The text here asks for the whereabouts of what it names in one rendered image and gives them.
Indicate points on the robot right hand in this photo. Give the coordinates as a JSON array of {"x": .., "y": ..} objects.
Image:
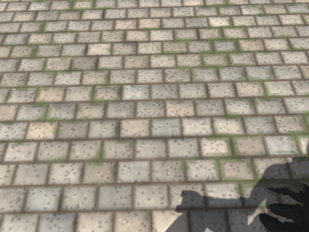
[{"x": 299, "y": 214}]

